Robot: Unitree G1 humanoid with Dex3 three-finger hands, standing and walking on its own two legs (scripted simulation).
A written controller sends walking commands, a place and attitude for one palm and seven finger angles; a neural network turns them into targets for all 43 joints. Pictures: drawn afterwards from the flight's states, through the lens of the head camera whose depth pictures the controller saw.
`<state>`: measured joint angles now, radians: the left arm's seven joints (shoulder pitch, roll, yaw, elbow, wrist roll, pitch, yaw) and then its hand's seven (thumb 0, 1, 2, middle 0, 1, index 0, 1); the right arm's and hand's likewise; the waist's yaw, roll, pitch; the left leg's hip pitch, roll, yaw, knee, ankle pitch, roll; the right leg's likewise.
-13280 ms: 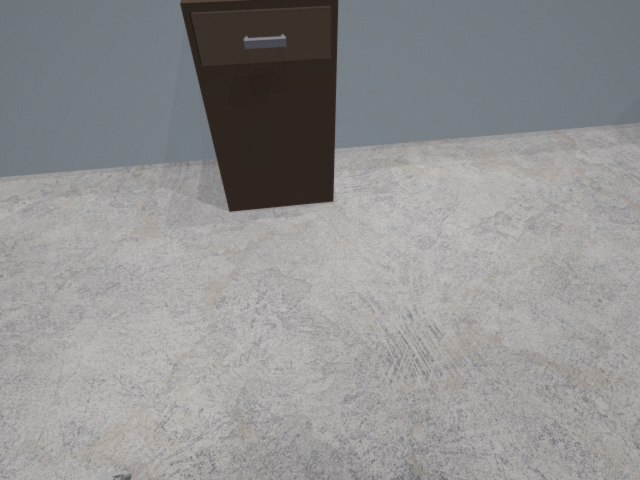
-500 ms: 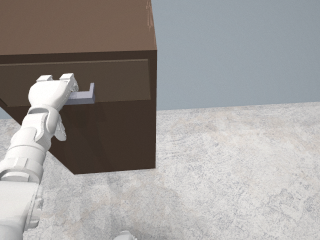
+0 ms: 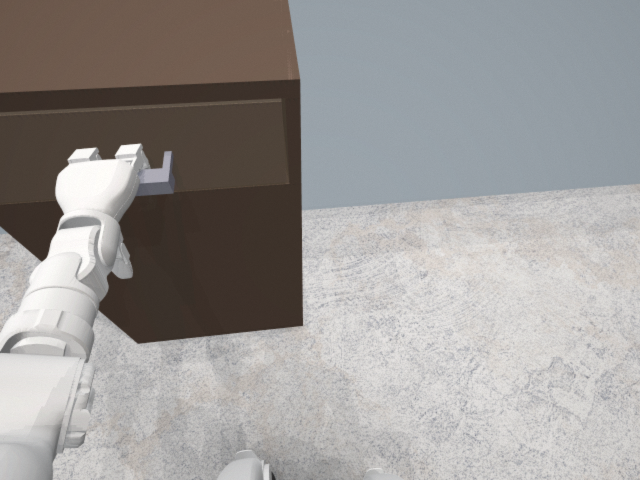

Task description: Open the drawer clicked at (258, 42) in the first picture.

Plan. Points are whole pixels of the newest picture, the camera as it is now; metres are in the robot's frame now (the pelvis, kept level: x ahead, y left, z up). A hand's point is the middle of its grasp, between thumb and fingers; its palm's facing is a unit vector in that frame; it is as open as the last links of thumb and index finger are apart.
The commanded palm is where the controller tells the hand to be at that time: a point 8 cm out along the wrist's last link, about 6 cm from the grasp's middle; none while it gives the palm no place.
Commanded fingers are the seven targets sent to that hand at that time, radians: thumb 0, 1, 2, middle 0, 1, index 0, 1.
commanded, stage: lower the fingers behind the handle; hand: left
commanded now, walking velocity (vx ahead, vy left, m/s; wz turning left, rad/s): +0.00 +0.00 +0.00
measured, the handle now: (121, 172) +0.52 +0.26 +0.05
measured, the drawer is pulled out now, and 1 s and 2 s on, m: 0.00 0.00 0.09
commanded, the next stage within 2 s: close the thumb around the handle in 0.26 s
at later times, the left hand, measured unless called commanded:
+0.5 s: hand (110, 211) +0.47 +0.27 +0.03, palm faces -0.06 -0.03 -1.00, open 13.4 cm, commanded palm +0.46 +0.26 +0.08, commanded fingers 0.00 -0.05 0.49 -0.33 -1.25 -0.33 -1.25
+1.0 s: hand (111, 211) +0.47 +0.27 +0.03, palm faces -0.06 -0.03 -1.00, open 5.9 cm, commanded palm +0.45 +0.26 +0.08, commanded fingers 0.00 0.90 0.90 -0.40 -1.35 -0.40 -1.35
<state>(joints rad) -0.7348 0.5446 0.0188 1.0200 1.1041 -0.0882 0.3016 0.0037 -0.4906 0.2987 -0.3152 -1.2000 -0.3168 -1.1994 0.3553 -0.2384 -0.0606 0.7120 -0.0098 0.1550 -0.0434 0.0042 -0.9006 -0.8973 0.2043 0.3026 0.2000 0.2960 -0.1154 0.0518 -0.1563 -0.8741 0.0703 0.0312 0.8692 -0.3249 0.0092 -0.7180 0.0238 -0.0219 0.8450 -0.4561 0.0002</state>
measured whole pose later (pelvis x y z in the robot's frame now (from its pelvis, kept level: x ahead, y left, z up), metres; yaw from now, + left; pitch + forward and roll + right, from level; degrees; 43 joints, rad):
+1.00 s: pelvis +0.01 +0.01 +0.00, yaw +0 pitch +19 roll -2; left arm -0.72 0.55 0.02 1.00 1.09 -0.10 0.29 0.00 0.67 0.79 -0.37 -1.33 -0.40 -1.33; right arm 0.34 -0.24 -0.06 0.71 -0.01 0.16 -0.04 0.00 -0.90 -0.90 0.20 0.30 0.20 0.30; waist -0.11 0.05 -0.16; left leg -0.86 0.07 0.03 0.87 -0.34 0.02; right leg -0.70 0.02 -0.02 0.83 -0.46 0.01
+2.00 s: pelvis +0.02 +0.00 +0.01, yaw +0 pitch +13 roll -1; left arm -0.26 0.46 0.00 0.55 1.02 -0.05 0.28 0.02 0.69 0.78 -0.29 -1.35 -0.40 -1.35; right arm 0.23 -0.24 -0.07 0.64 0.00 0.17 -0.04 0.01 -0.90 -0.90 0.20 0.30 0.20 0.30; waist -0.04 0.05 -0.15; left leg -0.69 0.06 0.04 0.80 -0.35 0.00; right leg -0.53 0.01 -0.01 0.77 -0.47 0.00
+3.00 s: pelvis +0.01 -0.01 +0.01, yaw +1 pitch +9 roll +0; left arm 0.19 0.43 0.00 0.13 0.99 -0.03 0.31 0.04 0.67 0.77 -0.30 -1.35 -0.41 -1.35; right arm 0.13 -0.22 -0.03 0.62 -0.02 0.11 -0.04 0.01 -0.90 -0.90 0.20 0.30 0.20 0.30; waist 0.02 0.06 -0.12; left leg -0.61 0.05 0.03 0.80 -0.34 -0.01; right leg -0.47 0.01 -0.02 0.80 -0.48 -0.01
